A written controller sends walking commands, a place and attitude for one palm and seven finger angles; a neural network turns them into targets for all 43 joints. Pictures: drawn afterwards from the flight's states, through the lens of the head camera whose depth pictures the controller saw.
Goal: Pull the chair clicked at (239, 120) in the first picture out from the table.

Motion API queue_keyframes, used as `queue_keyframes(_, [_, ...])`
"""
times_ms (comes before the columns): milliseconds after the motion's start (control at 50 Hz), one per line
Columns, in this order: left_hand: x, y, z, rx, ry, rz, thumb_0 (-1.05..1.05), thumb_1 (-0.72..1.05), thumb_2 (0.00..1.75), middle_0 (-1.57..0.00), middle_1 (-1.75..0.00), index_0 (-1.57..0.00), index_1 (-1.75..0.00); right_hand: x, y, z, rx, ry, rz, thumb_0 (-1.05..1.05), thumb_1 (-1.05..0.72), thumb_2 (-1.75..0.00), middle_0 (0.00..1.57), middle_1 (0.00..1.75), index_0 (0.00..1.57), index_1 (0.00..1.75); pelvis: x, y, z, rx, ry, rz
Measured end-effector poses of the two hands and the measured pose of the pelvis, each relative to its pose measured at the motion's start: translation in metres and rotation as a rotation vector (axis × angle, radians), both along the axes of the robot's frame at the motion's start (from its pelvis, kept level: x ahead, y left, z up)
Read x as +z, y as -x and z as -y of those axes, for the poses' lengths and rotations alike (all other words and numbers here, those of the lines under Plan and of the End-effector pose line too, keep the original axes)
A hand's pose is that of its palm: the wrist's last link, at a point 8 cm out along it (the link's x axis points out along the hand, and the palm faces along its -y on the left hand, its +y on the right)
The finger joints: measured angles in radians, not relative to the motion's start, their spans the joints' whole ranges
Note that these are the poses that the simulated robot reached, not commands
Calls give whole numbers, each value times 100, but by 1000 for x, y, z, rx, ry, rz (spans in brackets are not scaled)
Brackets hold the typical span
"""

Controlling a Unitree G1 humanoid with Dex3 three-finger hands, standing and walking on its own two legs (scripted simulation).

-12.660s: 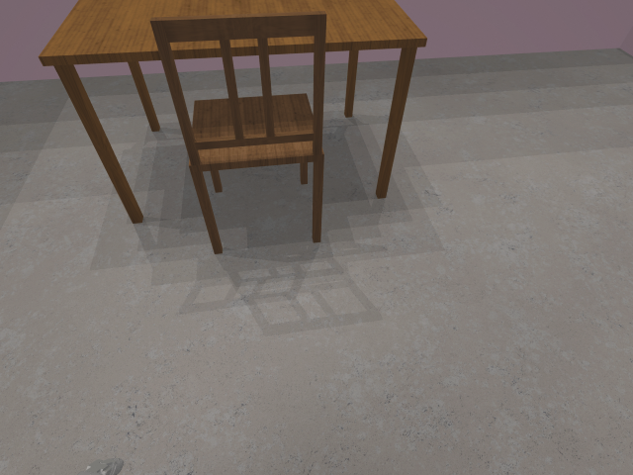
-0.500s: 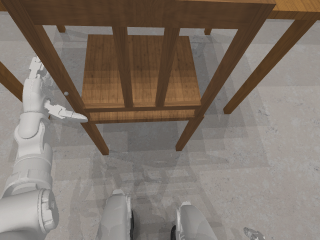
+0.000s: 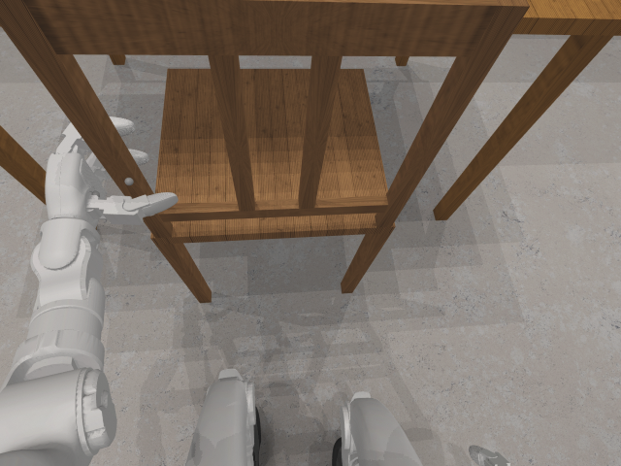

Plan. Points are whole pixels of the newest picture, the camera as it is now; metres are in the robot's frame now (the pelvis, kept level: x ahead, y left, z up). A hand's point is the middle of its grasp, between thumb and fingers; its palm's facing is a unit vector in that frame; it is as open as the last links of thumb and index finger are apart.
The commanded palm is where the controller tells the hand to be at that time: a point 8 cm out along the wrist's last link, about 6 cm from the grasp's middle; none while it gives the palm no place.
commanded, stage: hook a spindle and tug to test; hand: left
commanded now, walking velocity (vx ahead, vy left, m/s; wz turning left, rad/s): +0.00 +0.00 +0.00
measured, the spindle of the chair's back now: (238, 148) +0.50 +0.09 +0.04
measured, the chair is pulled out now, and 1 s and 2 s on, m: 0.00 0.03 0.12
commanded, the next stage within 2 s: step backward, pulling the chair out in 0.90 s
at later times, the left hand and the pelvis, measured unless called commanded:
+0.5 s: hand (134, 189) +0.44 +0.21 +0.03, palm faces +0.12 -0.99 -0.04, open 6.0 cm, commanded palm +0.41 +0.25 +0.03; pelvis +0.01 +0.00 +0.01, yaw +0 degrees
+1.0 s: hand (134, 206) +0.42 +0.21 +0.03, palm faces +0.11 -0.99 -0.04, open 6.0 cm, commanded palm +0.40 +0.25 +0.03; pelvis +0.01 -0.01 +0.01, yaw +0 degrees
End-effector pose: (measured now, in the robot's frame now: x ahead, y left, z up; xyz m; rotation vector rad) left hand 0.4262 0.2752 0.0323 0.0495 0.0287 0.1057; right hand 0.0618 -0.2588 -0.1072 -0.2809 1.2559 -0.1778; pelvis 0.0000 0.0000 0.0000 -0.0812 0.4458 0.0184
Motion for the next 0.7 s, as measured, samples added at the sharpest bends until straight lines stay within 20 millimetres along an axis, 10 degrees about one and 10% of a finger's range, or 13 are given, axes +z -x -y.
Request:
queue_keyframes(280, [1,4,5,1,5,6,1,61,78,-44,-137,-43,-142,4,-10,4,8,3,10,1,-91,-90,20,30,20,30,4,-6,1,4,-4,3])
queue_keyframes(700, [1,25,12,5,10,10,1,64,73,-41,-138,-38,-144,10,-32,4,18,-19,79,1,-91,-90,20,30,20,30,8,-10,6,-3,-15,20])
